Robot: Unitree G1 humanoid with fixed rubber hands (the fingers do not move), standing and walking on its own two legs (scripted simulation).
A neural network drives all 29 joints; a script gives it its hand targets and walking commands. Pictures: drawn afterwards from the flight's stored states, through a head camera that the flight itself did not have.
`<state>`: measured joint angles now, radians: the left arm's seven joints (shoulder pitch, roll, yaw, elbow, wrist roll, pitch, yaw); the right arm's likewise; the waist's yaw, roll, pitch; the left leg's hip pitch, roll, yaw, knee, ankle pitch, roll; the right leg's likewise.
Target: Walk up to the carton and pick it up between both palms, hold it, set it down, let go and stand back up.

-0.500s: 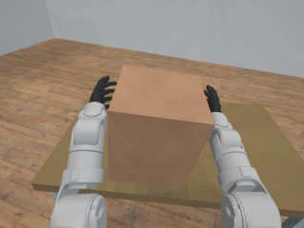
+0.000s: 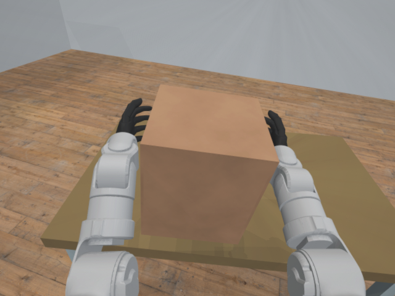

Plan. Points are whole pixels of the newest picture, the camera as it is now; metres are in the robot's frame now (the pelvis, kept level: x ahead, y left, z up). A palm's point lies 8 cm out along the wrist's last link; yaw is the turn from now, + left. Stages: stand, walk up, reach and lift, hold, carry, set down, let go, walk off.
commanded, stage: hold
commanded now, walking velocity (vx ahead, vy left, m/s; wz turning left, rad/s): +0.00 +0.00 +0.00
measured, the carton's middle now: (199, 165) +0.36 +0.01 +0.14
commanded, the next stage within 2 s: set down in 0.18 s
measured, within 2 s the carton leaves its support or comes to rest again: neither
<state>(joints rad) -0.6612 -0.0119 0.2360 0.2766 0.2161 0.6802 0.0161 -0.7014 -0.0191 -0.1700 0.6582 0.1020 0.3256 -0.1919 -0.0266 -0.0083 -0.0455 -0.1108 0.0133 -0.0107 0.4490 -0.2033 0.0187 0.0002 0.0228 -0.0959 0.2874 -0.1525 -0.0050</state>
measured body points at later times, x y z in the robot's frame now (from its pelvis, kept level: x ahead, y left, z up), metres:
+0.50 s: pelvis +0.00 +0.00 +0.00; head -0.07 +0.03 +0.44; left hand +0.38 +0.15 +0.23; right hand +0.38 -0.15 +0.21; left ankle +0.04 +0.10 -0.74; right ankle +0.01 -0.12 -0.74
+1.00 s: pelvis +0.03 -0.02 +0.00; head -0.01 +0.01 +0.45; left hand +0.40 +0.13 +0.17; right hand +0.40 -0.17 +0.14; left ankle +0.04 +0.10 -0.74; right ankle +0.01 -0.12 -0.74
